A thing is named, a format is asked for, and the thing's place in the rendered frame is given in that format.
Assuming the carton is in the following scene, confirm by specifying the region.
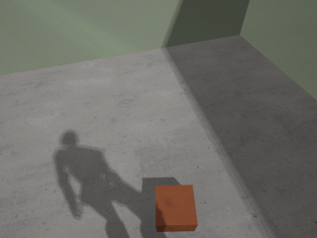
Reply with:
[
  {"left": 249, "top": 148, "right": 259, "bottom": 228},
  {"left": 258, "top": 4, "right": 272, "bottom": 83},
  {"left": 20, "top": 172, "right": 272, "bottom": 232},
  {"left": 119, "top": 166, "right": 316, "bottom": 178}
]
[{"left": 156, "top": 184, "right": 198, "bottom": 232}]

